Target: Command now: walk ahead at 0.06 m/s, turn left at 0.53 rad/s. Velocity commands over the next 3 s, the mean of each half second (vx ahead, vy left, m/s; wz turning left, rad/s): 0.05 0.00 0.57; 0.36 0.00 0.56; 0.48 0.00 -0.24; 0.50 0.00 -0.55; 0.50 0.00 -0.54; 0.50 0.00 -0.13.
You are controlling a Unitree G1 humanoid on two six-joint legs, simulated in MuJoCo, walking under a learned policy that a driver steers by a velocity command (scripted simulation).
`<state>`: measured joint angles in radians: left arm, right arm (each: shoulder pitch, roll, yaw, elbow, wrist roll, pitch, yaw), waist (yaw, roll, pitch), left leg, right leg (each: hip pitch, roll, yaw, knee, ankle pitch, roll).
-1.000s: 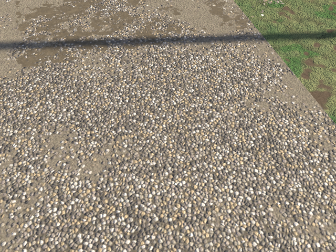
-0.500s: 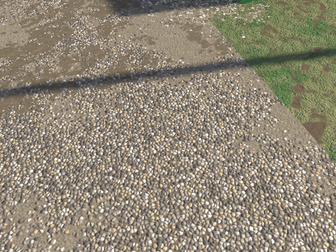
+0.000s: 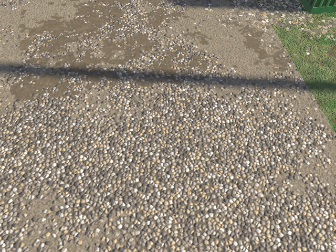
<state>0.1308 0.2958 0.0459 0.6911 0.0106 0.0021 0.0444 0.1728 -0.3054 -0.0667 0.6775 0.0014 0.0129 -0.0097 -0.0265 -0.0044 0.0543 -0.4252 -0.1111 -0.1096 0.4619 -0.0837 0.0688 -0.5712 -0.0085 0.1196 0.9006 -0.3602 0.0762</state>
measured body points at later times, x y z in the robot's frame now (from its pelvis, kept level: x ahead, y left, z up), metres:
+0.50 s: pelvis +0.04 -0.04 +0.01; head +0.07 -0.04 +0.46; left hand +0.09 +0.27 -0.09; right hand +0.28 -0.25 -0.09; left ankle +0.00 +0.09 -0.70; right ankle +0.08 -0.17 -0.73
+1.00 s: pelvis +0.20 +0.05 -0.01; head +0.22 +0.09 +0.44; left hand +0.27 +0.39 -0.08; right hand +0.36 -0.20 -0.11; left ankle -0.01 +0.07 -0.73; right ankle +0.38 +0.03 -0.72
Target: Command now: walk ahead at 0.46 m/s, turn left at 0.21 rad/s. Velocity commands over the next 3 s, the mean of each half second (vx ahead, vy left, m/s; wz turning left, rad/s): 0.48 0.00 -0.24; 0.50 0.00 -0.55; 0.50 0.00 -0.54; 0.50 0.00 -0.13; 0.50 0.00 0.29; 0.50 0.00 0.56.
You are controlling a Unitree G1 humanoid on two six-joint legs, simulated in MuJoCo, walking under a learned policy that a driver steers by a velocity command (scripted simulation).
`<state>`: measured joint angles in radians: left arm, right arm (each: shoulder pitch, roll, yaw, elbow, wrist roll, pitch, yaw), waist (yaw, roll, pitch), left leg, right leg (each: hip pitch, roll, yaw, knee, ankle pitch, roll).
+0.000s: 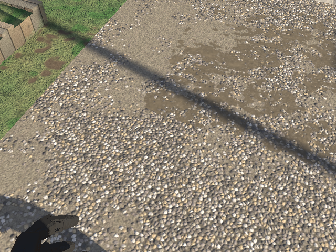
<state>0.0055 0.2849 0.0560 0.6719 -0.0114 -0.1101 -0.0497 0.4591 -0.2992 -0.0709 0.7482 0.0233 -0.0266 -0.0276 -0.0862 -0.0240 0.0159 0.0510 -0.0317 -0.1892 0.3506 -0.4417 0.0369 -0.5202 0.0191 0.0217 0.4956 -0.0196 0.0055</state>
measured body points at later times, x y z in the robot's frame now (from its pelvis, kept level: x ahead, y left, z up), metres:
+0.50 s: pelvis +0.27 +0.00 +0.00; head +0.30 +0.01 +0.45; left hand +0.32 +0.29 -0.12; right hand +0.48 -0.26 -0.05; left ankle +0.39 +0.11 -0.73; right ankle +0.14 -0.12 -0.72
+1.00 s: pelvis +0.51 -0.10 -0.01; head +0.55 -0.13 +0.43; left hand +0.84 -0.01 -0.07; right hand +0.38 -0.37 -0.14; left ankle +0.40 +0.11 -0.71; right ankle +0.58 -0.23 -0.73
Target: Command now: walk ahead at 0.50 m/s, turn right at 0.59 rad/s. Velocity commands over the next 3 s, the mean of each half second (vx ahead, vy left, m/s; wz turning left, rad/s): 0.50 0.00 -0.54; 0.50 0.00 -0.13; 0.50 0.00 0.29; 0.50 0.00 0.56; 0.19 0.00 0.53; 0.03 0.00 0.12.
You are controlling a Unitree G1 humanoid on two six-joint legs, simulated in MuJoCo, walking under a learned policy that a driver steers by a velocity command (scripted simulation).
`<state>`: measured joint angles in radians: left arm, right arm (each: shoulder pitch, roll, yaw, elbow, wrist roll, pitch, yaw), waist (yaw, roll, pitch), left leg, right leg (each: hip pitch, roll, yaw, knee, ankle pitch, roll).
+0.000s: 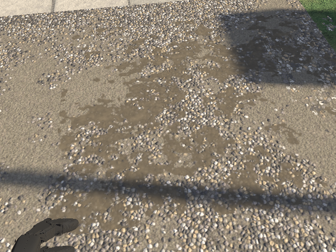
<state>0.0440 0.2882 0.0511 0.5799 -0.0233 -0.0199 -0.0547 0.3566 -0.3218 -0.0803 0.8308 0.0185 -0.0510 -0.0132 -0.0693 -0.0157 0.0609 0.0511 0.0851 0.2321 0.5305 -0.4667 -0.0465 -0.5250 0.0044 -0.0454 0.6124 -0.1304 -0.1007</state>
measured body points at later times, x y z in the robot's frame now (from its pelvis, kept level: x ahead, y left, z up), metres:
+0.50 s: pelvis +0.30 +0.00 +0.01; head +0.32 -0.01 +0.46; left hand +0.40 +0.29 -0.10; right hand +0.46 -0.29 -0.06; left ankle +0.44 +0.09 -0.72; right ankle +0.13 -0.08 -0.71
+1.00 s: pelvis +0.55 -0.10 +0.01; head +0.57 -0.12 +0.46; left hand +0.85 +0.04 -0.05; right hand +0.44 -0.37 -0.12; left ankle +0.44 +0.08 -0.71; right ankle +0.62 -0.23 -0.72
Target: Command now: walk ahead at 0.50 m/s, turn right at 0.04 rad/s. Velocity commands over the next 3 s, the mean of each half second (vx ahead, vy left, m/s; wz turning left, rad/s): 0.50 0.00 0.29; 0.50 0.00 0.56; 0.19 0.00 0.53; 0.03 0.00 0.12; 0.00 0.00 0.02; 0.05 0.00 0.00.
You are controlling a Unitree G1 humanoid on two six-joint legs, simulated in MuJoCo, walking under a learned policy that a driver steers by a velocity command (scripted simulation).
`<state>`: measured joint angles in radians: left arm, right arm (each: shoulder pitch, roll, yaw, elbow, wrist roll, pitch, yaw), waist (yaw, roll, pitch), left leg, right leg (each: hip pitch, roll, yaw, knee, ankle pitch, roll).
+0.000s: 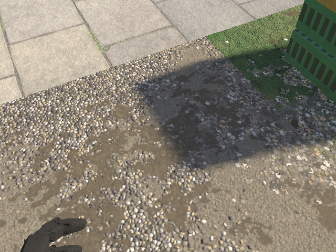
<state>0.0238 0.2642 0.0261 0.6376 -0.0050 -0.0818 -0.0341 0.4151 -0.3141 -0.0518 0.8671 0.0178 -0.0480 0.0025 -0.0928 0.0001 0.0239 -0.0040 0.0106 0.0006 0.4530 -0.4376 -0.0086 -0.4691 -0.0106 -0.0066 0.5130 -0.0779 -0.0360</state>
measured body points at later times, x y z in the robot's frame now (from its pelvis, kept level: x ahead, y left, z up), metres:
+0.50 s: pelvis +0.27 +0.01 +0.00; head +0.30 +0.02 +0.45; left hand +0.23 +0.29 -0.13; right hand +0.52 -0.18 -0.09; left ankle +0.40 +0.14 -0.71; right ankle +0.11 -0.11 -0.72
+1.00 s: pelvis +0.57 +0.07 +0.00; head +0.59 +0.08 +0.45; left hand +0.66 +0.39 -0.07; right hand +0.74 -0.18 -0.11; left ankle +0.40 +0.13 -0.72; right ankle +0.73 +0.01 -0.73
